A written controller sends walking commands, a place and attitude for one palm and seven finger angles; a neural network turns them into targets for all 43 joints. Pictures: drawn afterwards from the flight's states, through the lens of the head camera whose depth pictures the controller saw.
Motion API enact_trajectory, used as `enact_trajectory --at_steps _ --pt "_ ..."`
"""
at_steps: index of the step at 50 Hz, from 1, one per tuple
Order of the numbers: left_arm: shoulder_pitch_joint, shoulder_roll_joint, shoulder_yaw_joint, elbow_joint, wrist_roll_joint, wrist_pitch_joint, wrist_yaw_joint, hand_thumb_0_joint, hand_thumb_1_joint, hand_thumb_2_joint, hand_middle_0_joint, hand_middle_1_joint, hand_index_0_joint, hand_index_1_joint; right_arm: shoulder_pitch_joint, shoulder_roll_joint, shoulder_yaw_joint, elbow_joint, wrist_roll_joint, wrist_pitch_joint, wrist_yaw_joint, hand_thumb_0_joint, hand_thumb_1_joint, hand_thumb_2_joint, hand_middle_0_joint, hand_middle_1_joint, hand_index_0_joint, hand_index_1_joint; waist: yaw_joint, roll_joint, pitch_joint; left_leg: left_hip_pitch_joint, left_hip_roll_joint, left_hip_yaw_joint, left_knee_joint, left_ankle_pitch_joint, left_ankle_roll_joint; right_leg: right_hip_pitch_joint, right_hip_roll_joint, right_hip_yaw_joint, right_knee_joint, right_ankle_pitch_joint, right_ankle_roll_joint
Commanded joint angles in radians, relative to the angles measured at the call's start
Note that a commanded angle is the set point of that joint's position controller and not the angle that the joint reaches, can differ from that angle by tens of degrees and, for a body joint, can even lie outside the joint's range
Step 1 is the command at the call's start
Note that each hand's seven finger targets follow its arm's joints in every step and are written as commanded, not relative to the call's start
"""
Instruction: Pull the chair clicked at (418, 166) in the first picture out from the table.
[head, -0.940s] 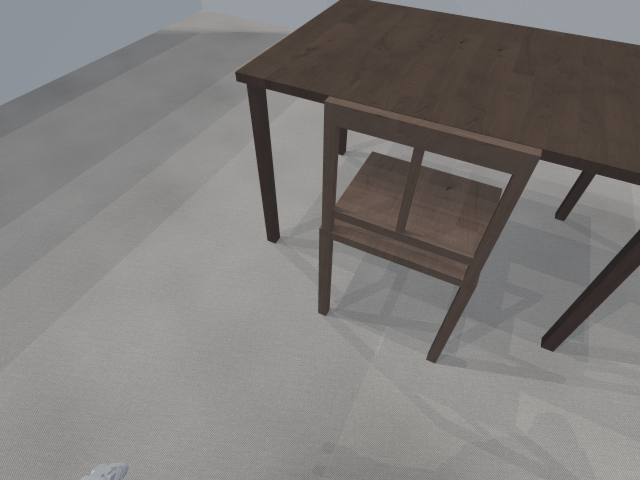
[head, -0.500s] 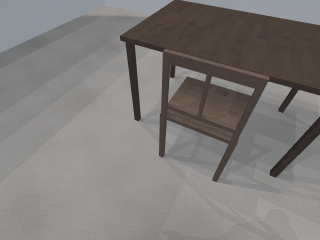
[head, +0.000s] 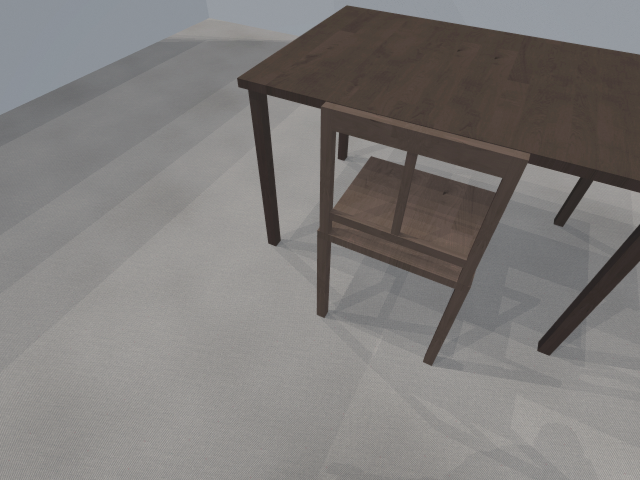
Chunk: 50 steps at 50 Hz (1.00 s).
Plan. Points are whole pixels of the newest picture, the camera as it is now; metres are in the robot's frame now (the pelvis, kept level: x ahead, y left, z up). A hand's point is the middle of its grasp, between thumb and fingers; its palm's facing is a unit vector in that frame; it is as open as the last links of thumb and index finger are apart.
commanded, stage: look at it before walking up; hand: left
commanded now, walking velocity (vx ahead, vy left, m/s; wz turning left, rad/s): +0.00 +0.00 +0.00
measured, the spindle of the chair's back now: (403, 195) +0.75 -0.15 -0.11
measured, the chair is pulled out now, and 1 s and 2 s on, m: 0.00 0.00 0.00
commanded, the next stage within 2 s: turn to face it in 0.50 s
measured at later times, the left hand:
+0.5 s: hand out of the picture +0.06 +0.24 -0.16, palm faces -0.01 -0.95 -0.32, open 7.4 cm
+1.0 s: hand out of the picture +0.07 +0.19 -0.18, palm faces -0.12 -0.96 -0.27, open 7.4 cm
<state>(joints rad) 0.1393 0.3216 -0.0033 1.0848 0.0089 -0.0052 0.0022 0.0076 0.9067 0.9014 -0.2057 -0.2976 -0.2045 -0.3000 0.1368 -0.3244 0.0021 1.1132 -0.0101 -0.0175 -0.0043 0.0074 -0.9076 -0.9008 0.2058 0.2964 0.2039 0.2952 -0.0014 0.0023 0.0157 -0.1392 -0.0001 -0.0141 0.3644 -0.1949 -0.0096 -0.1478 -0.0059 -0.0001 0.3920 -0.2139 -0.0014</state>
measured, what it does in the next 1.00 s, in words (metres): stands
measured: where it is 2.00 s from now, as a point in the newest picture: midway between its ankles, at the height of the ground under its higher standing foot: outside the picture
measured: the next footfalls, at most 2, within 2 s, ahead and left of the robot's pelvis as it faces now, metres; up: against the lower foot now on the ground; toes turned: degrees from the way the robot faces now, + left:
left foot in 1.42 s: +0.03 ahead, +0.13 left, +0.00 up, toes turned -17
right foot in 1.74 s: -0.05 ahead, -0.11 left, +0.00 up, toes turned -25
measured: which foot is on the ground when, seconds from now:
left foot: down 0.00-1.00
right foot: down 0.00-1.00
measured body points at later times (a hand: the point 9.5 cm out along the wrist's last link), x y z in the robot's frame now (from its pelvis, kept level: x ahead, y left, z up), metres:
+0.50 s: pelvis +0.00 +0.00 +0.00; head +0.01 -0.01 +0.45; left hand +0.06 +0.29 -0.13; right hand +0.07 -0.29 -0.14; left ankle +0.00 +0.13 -0.75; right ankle +0.00 -0.12 -0.75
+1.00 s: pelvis -0.01 -0.02 -0.02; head +0.01 -0.03 +0.43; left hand +0.08 +0.24 -0.16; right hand +0.03 -0.28 -0.17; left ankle +0.00 +0.13 -0.75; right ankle +0.00 -0.11 -0.75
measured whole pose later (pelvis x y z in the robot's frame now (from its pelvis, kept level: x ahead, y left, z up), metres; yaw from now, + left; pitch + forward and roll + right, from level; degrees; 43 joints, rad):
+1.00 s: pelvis -0.01 -0.02 -0.02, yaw -9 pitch -1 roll +2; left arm 0.23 0.24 0.04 0.96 0.02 0.06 -0.01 0.01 0.91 0.90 -0.20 -0.30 -0.20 -0.30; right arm 0.18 -0.22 -0.04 0.98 -0.02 0.02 -0.02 0.01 -0.91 -0.90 0.21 0.30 0.20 0.30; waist 0.02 -0.01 0.07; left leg -0.24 0.06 0.13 0.60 -0.33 -0.03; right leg -0.34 0.03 0.06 0.69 -0.33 -0.01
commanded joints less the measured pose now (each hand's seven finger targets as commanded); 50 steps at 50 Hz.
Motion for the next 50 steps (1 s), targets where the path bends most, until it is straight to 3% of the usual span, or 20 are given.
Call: enact_trajectory --at_steps 1,9,13,22,32,35,38,42,45,47,48,49,50 --pt "-0.043 0.206 0.044 -0.063 0.003 -0.021 0.011 0.000 0.900 0.900 -0.200 -0.300 -0.200 -0.300 -0.040 -0.197 -0.035 -0.065 -0.001 -0.020 -0.012 0.000 -0.900 -0.900 0.200 0.300 0.200 0.300 0.002 -0.011 -0.026 -0.020 0.107 -0.095 -0.063 0.103 0.033 0.002 -0.114 0.101 -0.078 0.087 -0.026" --pt "-0.041 0.204 0.045 -0.062 0.004 -0.020 0.009 0.000 0.900 0.900 -0.200 -0.300 -0.200 -0.300 -0.032 -0.193 -0.034 -0.063 -0.001 -0.018 -0.011 0.000 -0.900 -0.900 0.200 0.300 0.200 0.300 0.001 -0.007 -0.023 -0.024 0.105 -0.097 -0.069 0.073 0.031 -0.006 -0.111 0.106 -0.090 0.041 -0.024" --pt "-0.031 0.203 0.046 -0.061 0.003 -0.022 0.009 0.000 0.900 0.900 -0.200 -0.300 -0.200 -0.300 -0.030 -0.193 -0.033 -0.063 -0.001 -0.021 -0.012 0.000 -0.900 -0.900 0.200 0.300 0.200 0.300 0.003 -0.006 -0.052 -0.004 0.109 -0.098 -0.062 0.120 0.032 0.013 -0.114 0.101 -0.084 0.092 -0.026" --pt "-0.029 0.200 0.044 -0.049 0.003 -0.021 0.010 0.000 0.900 0.900 -0.200 -0.300 -0.200 -0.300 -0.031 -0.191 -0.030 -0.056 0.000 -0.018 -0.014 0.000 -0.900 -0.900 0.200 0.300 0.200 0.300 0.003 -0.006 -0.023 -0.008 0.109 -0.096 -0.070 0.114 0.029 0.007 -0.113 0.102 -0.091 0.096 -0.024" --pt "-0.028 0.205 0.048 -0.056 0.002 -0.021 0.009 0.000 0.900 0.900 -0.200 -0.300 -0.200 -0.300 -0.027 -0.197 -0.036 -0.056 -0.002 -0.020 -0.017 0.000 -0.900 -0.900 0.200 0.300 0.200 0.300 0.001 0.002 -0.044 0.021 0.118 -0.076 -0.052 0.144 0.024 0.006 -0.111 0.117 -0.081 0.161 -0.032" --pt "0.029 0.112 0.042 -0.059 0.002 0.007 0.013 0.000 0.900 0.900 -0.200 -0.300 -0.200 -0.300 0.031 -0.087 -0.025 -0.064 -0.002 -0.004 -0.023 0.000 -0.900 -0.900 0.200 0.300 0.200 0.300 -0.002 -0.011 -0.053 0.013 0.122 -0.022 0.015 0.155 0.006 -0.020 -0.111 0.144 -0.019 0.257 -0.029" --pt "0.049 0.117 0.056 -0.097 0.007 0.026 0.012 0.000 0.900 0.900 -0.200 -0.300 -0.200 -0.300 0.060 -0.091 -0.041 -0.104 -0.002 0.010 -0.031 0.000 -0.900 -0.900 0.200 0.300 0.200 0.300 -0.007 -0.014 -0.038 -0.006 0.134 0.003 0.057 0.119 0.006 -0.078 -0.097 0.170 0.042 0.265 -0.037" --pt "0.059 0.098 0.069 -0.154 0.010 0.038 0.002 0.000 0.900 0.900 -0.200 -0.300 -0.200 -0.300 0.054 -0.103 -0.064 -0.160 -0.006 0.017 -0.034 0.000 -0.900 -0.900 0.200 0.300 0.200 0.300 -0.004 0.034 -0.026 -0.025 0.183 -0.018 0.059 0.055 0.034 -0.170 -0.044 0.157 0.146 0.192 -0.029" --pt "0.084 0.066 0.074 -0.182 0.011 0.042 -0.006 0.000 0.900 0.900 -0.200 -0.300 -0.200 -0.300 0.039 -0.114 -0.080 -0.194 -0.007 0.016 -0.034 0.000 -0.900 -0.900 0.200 0.300 0.200 0.300 0.010 0.115 -0.019 -0.069 0.259 -0.061 0.021 0.023 0.083 -0.201 0.006 0.099 0.280 0.071 -0.012" --pt "0.112 0.036 0.079 -0.191 0.012 0.046 -0.011 0.000 0.900 0.900 -0.200 -0.300 -0.200 -0.300 0.015 -0.115 -0.087 -0.212 -0.007 0.012 -0.031 0.000 -0.900 -0.900 0.200 0.300 0.200 0.300 0.028 0.173 -0.008 -0.108 0.316 -0.069 0.010 0.089 0.127 -0.185 0.019 0.032 0.371 -0.141 0.002" --pt "0.137 0.028 0.082 -0.193 0.012 0.046 -0.012 0.000 0.900 0.900 -0.200 -0.300 -0.200 -0.300 0.002 -0.112 -0.089 -0.221 -0.007 0.012 -0.029 0.000 -0.900 -0.900 0.200 0.300 0.200 0.300 0.041 0.162 -0.010 -0.140 0.326 -0.054 0.036 0.100 0.135 -0.149 0.004 0.015 0.365 -0.173 0.004" --pt "0.177 0.022 0.088 -0.187 0.013 0.043 -0.013 0.000 0.900 0.900 -0.200 -0.300 -0.200 -0.300 -0.017 -0.103 -0.091 -0.230 -0.009 0.015 -0.029 0.000 -0.900 -0.900 0.200 0.300 0.200 0.300 0.064 0.134 -0.003 -0.189 0.302 -0.016 0.115 0.093 0.115 -0.089 -0.008 0.023 0.285 -0.115 -0.002" --pt "0.221 0.054 0.096 -0.179 0.019 0.032 -0.010 0.000 0.900 0.900 -0.200 -0.300 -0.200 -0.300 -0.021 -0.077 -0.090 -0.241 -0.007 0.021 -0.027 0.000 -0.900 -0.900 0.200 0.300 0.200 0.300 0.082 0.003 -0.002 -0.254 0.208 0.068 0.301 0.003 0.050 -0.034 -0.061 0.138 0.131 0.067 -0.032"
